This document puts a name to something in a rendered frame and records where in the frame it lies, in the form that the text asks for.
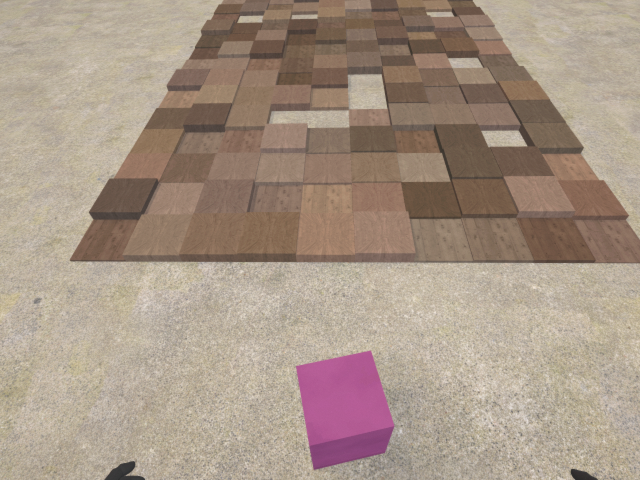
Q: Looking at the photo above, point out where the carton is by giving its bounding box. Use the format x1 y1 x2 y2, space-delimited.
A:
296 351 394 470

